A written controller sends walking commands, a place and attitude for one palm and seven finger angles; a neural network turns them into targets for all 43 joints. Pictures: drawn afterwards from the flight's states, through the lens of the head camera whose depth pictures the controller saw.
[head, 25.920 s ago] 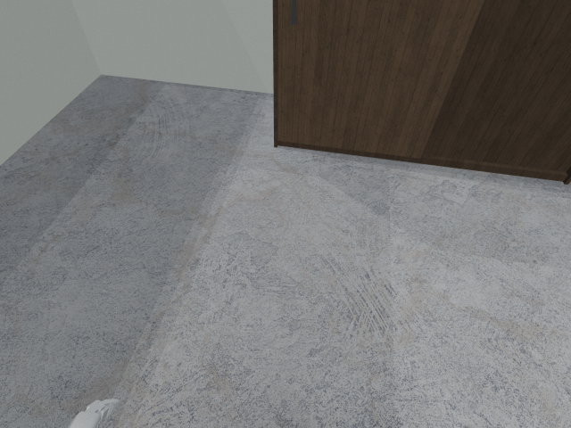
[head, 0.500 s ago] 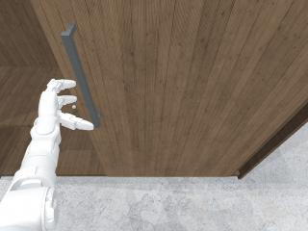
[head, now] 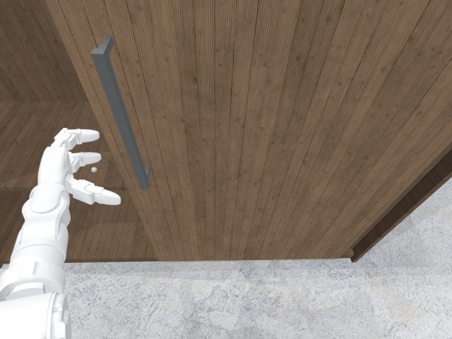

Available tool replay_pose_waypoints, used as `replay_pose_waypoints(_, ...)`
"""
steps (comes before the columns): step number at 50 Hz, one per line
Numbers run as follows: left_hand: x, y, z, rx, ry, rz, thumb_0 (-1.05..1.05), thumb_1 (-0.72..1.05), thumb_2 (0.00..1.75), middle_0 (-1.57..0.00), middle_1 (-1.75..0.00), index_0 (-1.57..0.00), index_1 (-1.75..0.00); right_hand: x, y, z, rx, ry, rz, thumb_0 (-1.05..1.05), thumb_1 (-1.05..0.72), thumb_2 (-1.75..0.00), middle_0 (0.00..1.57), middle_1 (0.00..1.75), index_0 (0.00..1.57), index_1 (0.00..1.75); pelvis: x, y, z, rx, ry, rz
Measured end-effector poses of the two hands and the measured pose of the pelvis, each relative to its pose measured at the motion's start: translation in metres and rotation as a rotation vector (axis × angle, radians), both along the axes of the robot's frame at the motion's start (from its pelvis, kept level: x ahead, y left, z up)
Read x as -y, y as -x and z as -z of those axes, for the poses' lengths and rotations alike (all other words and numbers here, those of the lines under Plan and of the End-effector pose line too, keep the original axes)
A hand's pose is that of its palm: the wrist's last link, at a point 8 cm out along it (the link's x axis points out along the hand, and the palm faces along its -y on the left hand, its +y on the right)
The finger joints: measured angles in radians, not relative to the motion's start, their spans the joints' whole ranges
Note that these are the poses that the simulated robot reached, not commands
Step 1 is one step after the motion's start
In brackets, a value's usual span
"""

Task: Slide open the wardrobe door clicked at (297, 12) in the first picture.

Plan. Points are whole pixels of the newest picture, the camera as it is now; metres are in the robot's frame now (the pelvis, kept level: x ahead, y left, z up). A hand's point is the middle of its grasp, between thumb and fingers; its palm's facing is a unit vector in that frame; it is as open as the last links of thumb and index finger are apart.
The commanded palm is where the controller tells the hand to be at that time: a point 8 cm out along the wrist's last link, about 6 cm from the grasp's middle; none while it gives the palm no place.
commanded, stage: slip the hand off the handle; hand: left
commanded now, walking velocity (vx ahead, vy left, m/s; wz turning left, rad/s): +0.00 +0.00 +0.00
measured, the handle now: (130, 128) +0.48 +0.20 +0.10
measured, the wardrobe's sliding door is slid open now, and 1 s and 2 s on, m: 0.68 0.68 0.68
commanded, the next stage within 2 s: draw the hand back to the body in 0.50 s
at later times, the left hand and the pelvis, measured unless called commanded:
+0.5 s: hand (81, 215) +0.31 +0.25 +0.06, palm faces +0.23 -0.95 -0.20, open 14.7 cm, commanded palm +0.27 +0.29 +0.08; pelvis -0.01 -0.01 +0.00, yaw +2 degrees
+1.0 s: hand (53, 238) +0.25 +0.25 +0.11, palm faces +0.11 -0.99 -0.01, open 14.7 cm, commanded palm +0.21 +0.29 +0.12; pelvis +0.00 -0.02 +0.01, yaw +1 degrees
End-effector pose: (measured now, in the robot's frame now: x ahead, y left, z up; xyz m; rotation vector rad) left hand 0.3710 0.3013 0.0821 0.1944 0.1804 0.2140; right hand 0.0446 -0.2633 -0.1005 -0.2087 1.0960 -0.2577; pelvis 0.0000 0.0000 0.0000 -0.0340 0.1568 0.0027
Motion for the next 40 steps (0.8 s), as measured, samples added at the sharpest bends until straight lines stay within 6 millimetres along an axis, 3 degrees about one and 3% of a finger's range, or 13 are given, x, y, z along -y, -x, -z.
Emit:
replay_pose_waypoints(6, -0.002, 0.031, 0.010, -0.010, 0.014, -0.028, -0.01, -0.54, 0.20, -0.25, -1.15, -0.26, -1.15, -0.004, -0.023, -0.005, 0.076, -0.005, -0.030, 0.01, -0.91, -0.90, 0.21, 0.30, 0.20, 0.30, 0.002, 0.001, -0.001, 0.025, -0.003, -0.002)
replay_pose_waypoints(12, -0.006, 0.061, 0.007, 0.026, -0.004, -0.045, -0.02, -0.54, 0.20, -0.25, -1.15, -0.26, -1.15, -0.006, -0.056, -0.014, 0.180, 0.006, -0.092, 0.01, -0.91, -0.90, 0.21, 0.30, 0.20, 0.30, 0.004, 0.006, -0.001, 0.050, -0.001, -0.018)
replay_pose_waypoints(22, 0.003, 0.087, 0.004, 0.001, 0.009, -0.034, -0.02, -0.55, 0.20, -0.25, -1.15, -0.26, -1.15, -0.014, -0.098, -0.026, 0.317, -0.005, -0.169, 0.01, -0.91, -0.90, 0.21, 0.30, 0.20, 0.30, 0.009, 0.010, -0.003, 0.075, -0.007, -0.040)
replay_pose_waypoints(32, 0.004, 0.105, 0.005, 0.000, -0.006, -0.062, -0.02, -0.55, 0.20, -0.25, -1.15, -0.26, -1.15, -0.013, -0.101, -0.025, 0.333, -0.018, -0.188, 0.01, -0.91, -0.90, 0.21, 0.30, 0.20, 0.30, 0.018, 0.008, -0.003, 0.089, -0.012, -0.040)
replay_pose_waypoints(36, 0.011, 0.104, -0.012, 0.173, 0.149, 0.030, -0.02, -0.54, 0.20, -0.25, -1.15, -0.25, -1.15, -0.009, -0.096, -0.022, 0.326, 0.001, -0.183, 0.01, -0.91, -0.90, 0.21, 0.30, 0.20, 0.30, 0.020, 0.007, -0.004, 0.100, -0.011, -0.042)
replay_pose_waypoints(40, 0.015, 0.105, -0.029, 0.275, 0.157, 0.170, -0.02, -0.55, 0.20, -0.25, -1.15, -0.25, -1.15, -0.002, -0.091, -0.024, 0.344, 0.011, -0.160, 0.01, -0.91, -0.90, 0.21, 0.30, 0.20, 0.30, 0.023, 0.004, -0.003, 0.100, -0.015, -0.028)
